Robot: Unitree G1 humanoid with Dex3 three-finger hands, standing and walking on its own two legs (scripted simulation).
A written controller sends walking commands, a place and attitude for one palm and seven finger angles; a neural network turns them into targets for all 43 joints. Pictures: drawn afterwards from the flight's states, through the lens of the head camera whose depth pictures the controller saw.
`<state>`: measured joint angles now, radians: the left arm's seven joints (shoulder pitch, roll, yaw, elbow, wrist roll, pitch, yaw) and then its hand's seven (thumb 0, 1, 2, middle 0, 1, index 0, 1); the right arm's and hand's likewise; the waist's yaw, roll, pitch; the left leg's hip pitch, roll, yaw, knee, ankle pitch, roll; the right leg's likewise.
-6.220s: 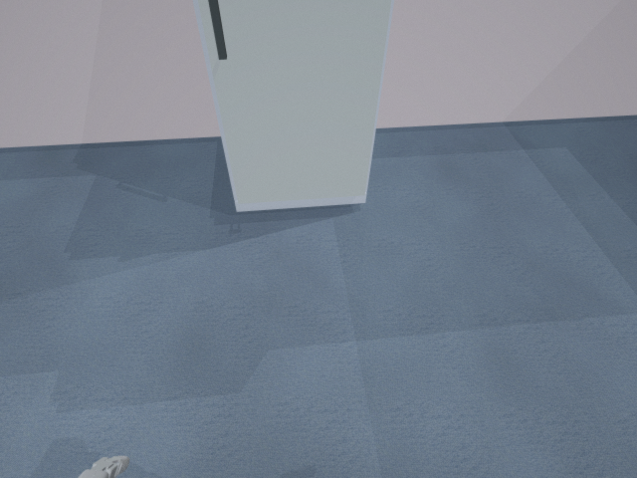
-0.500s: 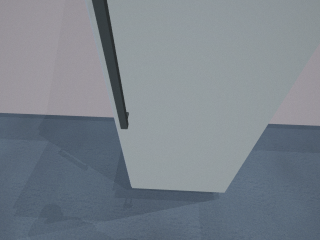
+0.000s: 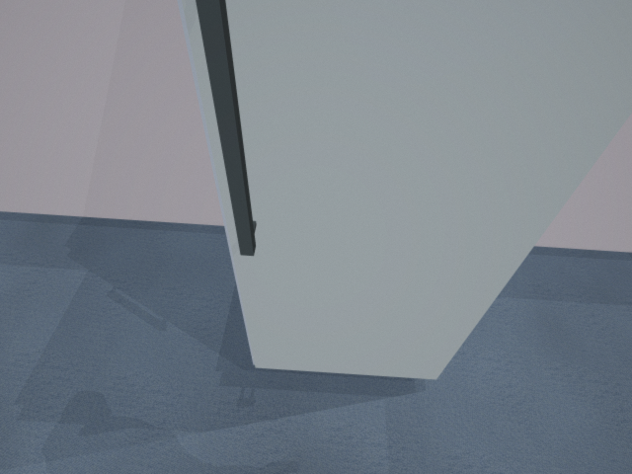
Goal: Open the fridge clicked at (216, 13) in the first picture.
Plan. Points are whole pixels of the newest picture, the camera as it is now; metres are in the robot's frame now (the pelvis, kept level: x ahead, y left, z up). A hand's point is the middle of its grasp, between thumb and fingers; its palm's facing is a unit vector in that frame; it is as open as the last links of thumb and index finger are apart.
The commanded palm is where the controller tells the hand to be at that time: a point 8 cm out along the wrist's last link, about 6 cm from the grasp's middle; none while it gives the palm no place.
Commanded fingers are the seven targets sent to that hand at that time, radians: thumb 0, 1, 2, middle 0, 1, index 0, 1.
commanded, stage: look again from close up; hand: left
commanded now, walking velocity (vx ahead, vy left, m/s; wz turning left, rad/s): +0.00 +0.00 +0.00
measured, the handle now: (235, 133) +0.48 +0.15 +0.18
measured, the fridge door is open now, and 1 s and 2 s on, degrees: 0 0 0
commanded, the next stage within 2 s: raise the hand to about handle height in 0.54 s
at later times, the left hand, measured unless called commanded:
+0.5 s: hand out of the picture +0.01 +0.19 -0.17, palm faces -0.01 -0.97 -0.24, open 7.4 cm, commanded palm none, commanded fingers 0.00 0.90 0.90 -0.20 -0.30 -0.20 -0.30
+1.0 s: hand (174, 452) +0.15 +0.18 -0.03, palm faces +0.01 -1.00 -0.04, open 8.3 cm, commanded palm +0.11 +0.24 -0.03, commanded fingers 0.00 0.46 0.71 -0.23 -0.58 -0.23 -0.58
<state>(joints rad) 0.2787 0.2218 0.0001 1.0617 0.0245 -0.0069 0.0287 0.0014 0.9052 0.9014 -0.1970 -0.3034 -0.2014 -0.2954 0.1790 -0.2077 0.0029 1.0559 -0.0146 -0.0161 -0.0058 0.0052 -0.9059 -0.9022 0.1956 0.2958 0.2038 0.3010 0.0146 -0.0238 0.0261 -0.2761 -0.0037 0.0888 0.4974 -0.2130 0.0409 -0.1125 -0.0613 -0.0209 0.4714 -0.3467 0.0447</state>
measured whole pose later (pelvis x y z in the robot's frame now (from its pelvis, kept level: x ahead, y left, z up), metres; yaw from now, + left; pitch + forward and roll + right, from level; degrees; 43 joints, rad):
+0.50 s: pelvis +0.00 -0.01 +0.00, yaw +0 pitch -1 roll +0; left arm 0.26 0.24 0.00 1.09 0.02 -0.01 0.02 0.00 0.90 0.90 -0.20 -0.30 -0.20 -0.30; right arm 0.19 -0.22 0.00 1.11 -0.01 -0.01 0.00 0.01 -0.90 -0.90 0.20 0.30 0.20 0.30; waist 0.01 -0.02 0.03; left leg -0.26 0.01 0.08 0.44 -0.18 0.03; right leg -0.10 -0.05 -0.02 0.44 -0.32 0.03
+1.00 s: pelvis -0.04 -0.04 -0.06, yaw +1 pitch +9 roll +0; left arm 0.36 0.25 0.28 0.24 -0.33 -0.50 -0.45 0.00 0.68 0.80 -0.21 -0.45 -0.22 -0.44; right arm 0.15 -0.24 -0.06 0.58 0.03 -0.25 -0.03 0.01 -0.90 -0.90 0.20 0.30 0.21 0.30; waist 0.00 -0.01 -0.12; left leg -0.79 0.06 0.03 0.97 -0.34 -0.02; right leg -0.64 -0.01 -0.06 1.03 -0.55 -0.02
